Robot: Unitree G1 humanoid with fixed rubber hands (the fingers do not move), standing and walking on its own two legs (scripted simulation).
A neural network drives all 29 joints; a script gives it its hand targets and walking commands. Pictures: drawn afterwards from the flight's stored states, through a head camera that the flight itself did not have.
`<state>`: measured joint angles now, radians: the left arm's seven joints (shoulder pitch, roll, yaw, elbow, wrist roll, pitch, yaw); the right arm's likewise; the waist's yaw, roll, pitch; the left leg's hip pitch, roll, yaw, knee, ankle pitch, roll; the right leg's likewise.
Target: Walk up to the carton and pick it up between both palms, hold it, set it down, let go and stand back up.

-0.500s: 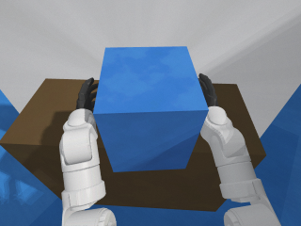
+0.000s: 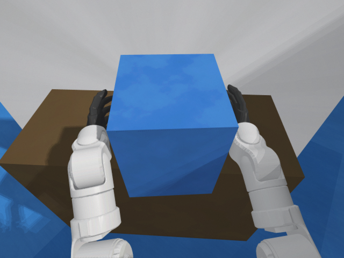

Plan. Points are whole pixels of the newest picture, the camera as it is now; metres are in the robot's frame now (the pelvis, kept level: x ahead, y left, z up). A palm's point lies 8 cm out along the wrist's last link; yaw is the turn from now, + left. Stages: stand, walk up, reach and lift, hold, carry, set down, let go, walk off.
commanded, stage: hold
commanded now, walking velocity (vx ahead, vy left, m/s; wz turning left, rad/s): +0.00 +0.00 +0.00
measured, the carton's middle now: (169, 129) +0.37 +0.00 +0.12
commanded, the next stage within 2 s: none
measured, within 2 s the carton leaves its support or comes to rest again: neither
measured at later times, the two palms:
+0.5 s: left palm (98, 126) +0.35 +0.15 +0.17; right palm (237, 120) +0.36 -0.14 +0.16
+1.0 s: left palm (96, 127) +0.35 +0.15 +0.17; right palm (236, 120) +0.36 -0.14 +0.16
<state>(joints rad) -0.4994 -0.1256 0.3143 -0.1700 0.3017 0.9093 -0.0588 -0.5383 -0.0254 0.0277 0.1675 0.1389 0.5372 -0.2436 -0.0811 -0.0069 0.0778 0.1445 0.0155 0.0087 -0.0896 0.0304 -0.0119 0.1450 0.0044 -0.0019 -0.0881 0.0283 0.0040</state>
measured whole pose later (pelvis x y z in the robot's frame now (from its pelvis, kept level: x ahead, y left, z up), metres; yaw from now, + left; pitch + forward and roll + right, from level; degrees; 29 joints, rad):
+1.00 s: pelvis +0.00 +0.00 +0.00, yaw +0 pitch -4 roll +0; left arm -0.51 -0.11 0.31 -0.16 0.30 0.90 -0.06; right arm -0.56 -0.02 0.02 0.18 0.13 0.54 -0.24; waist -0.08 -0.01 0.07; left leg 0.13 0.01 0.01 -0.09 0.03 -0.01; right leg 0.13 0.00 0.00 -0.09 0.03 0.01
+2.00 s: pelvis +0.00 +0.00 +0.00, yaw +0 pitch -5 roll +0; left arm -0.50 -0.12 0.31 -0.17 0.30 0.91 -0.06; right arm -0.54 -0.02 0.03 0.17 0.14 0.54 -0.25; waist -0.08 -0.01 0.07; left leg 0.14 0.01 0.01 -0.09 0.03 -0.01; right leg 0.14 0.00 0.00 -0.09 0.03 0.01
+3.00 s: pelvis +0.00 +0.00 +0.00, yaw +0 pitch -5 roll +0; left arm -0.50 -0.12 0.31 -0.15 0.30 0.89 -0.06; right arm -0.56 -0.02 0.03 0.20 0.13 0.53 -0.24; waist -0.07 -0.01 0.06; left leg 0.14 0.02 0.01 -0.09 0.03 -0.01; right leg 0.14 0.00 0.00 -0.09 0.03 0.00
